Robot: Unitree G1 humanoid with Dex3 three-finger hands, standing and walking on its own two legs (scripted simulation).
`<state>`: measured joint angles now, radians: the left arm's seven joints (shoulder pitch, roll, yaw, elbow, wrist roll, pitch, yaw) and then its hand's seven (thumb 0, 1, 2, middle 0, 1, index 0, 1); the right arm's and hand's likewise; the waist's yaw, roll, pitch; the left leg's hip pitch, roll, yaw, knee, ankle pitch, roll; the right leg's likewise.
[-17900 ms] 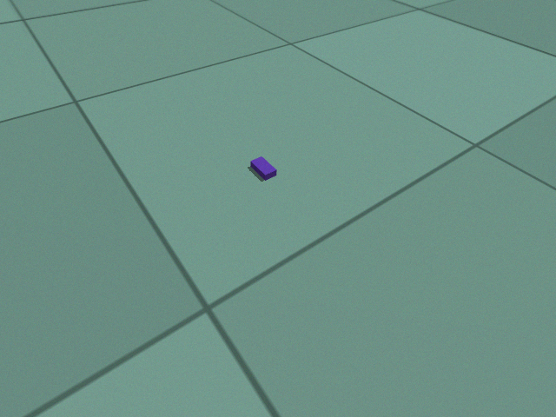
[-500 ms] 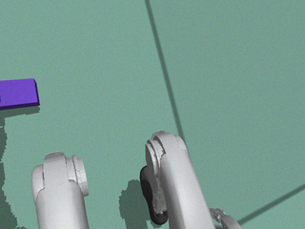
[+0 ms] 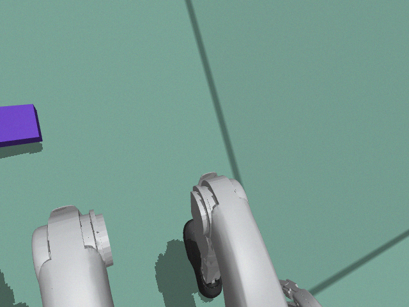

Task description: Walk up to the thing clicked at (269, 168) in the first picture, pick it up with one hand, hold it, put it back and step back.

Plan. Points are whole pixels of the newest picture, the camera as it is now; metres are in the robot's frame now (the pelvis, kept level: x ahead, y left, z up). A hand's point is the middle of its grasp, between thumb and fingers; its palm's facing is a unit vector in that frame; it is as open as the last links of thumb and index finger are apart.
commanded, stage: rise first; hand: left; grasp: from above
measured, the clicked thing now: out of the picture +0.50 +0.31 -0.30
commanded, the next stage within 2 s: approach in 0.20 s
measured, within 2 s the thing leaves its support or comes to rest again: neither
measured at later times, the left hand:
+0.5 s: hand out of the picture +0.47 +0.33 -0.18, palm faces -0.44 -0.07 -0.90, open 13.9 cm
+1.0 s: hand out of the picture +0.48 +0.31 -0.18, palm faces -0.46 -0.10 -0.88, open 14.0 cm
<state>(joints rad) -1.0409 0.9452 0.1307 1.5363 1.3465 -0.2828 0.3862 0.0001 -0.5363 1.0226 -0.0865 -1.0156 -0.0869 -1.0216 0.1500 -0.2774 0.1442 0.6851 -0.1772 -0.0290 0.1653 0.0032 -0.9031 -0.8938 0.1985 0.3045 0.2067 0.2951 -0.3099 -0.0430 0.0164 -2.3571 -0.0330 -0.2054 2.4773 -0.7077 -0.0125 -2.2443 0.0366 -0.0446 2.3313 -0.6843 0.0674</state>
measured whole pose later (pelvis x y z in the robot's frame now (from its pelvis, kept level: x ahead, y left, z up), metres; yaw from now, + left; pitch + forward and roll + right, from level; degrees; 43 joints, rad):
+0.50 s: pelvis +0.00 +0.00 +0.00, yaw +0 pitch +33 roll -12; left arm -1.08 0.91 0.05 1.52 1.34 -0.28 0.38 0.00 -0.52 1.00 -0.09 -1.05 -0.10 -1.05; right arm 0.17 -0.28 0.14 0.68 -0.17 -0.04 0.17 0.00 -0.91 -0.89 0.20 0.30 0.21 0.30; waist -0.31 -0.04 0.00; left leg -2.36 -0.03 -0.20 2.47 -0.70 -0.02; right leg -2.25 0.03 -0.04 2.33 -0.68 0.07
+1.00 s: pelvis +0.00 -0.01 +0.00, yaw +0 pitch +34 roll -10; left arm -1.08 0.91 0.12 1.55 1.24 -0.12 0.36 0.00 -0.52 1.00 -0.11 -1.02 -0.11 -1.02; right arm 0.18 -0.30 0.19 0.66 -0.14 -0.05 0.15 0.01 -0.90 -0.89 0.20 0.30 0.21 0.30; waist -0.36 -0.02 0.04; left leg -2.36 -0.01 -0.20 2.46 -0.70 -0.03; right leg -2.28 0.05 -0.04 2.32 -0.65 0.09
